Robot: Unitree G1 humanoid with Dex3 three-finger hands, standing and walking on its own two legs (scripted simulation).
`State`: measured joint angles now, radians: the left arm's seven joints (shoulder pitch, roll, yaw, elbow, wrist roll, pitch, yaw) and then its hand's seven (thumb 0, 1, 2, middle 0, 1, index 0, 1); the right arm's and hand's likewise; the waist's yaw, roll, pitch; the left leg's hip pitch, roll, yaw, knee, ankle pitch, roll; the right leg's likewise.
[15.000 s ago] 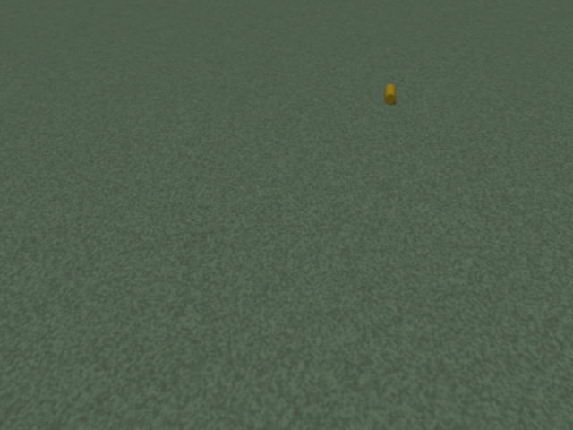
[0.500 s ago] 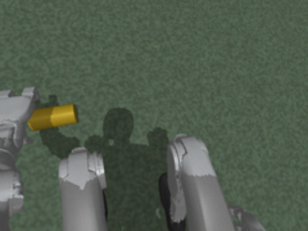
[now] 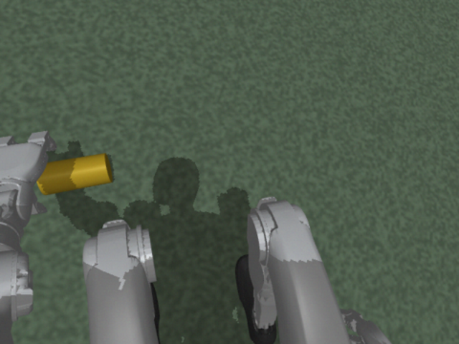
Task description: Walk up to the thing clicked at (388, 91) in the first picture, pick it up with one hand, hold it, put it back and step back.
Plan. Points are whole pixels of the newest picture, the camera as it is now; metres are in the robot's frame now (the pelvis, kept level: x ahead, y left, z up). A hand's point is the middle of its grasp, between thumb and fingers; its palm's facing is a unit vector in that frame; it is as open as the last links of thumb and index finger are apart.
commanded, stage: rise first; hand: left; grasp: from above
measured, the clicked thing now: (76, 173) +0.46 +0.28 -0.29
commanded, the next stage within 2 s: approach in 0.06 s
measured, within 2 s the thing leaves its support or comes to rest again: neither
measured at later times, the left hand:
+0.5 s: hand (67, 167) +0.44 +0.26 -0.18, palm faces -0.43 -0.06 -0.90, open 13.3 cm
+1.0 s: hand (59, 178) +0.43 +0.28 -0.20, palm faces -0.50 -0.10 -0.86, open 13.9 cm
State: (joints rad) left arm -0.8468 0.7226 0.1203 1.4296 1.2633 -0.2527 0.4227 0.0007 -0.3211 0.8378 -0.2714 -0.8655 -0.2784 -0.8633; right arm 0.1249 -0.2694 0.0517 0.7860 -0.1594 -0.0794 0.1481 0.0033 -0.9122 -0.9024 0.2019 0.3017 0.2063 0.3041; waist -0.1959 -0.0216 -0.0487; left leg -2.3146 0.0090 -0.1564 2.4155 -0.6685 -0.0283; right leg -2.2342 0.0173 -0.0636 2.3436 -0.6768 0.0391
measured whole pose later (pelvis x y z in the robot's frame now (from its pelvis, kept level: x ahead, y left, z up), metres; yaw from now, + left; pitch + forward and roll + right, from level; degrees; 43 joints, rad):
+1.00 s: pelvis +0.00 +0.00 -0.01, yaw -1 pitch +32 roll -7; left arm -0.91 0.71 0.08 1.50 1.22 -0.24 0.44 0.00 -0.50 0.97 -0.12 -0.97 -0.13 -0.97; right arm 0.14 -0.28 0.08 0.78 -0.19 -0.12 0.19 0.00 -0.91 -0.90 0.20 0.30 0.21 0.30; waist -0.23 -0.03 0.01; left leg -2.33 0.01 -0.18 2.46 -0.69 -0.04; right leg -2.26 0.03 -0.08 2.38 -0.68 0.03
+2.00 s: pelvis +0.01 +0.01 -0.03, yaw -6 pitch +28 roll -12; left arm -0.96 0.87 0.18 1.76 1.31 -0.22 0.70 0.00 -0.23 0.96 -0.27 -0.94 -0.27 -0.94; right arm 0.08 -0.32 0.19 0.78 -0.31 -0.24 0.30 0.00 -0.90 -0.90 0.20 0.30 0.20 0.30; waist -0.34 -0.10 0.10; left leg -2.36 0.01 -0.25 2.57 -0.73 -0.03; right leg -2.25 0.06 -0.13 2.42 -0.69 0.06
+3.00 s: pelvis +0.00 +0.01 -0.03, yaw -7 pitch +26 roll -13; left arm -0.97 0.91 0.15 1.77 1.29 -0.24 0.69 0.00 0.06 0.56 -0.58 -0.67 -0.62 -0.64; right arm 0.08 -0.33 0.24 0.75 -0.31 -0.28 0.32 0.00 -0.91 -0.90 0.20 0.30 0.20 0.30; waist -0.35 -0.12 0.14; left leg -2.34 0.02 -0.27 2.57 -0.72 -0.02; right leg -2.23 0.06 -0.15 2.40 -0.67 0.07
